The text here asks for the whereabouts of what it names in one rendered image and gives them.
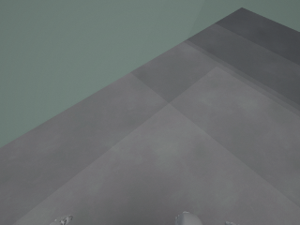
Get robot left hand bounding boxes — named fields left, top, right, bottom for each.
left=50, top=215, right=73, bottom=225

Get right robot thigh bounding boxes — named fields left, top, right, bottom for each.
left=174, top=213, right=203, bottom=225

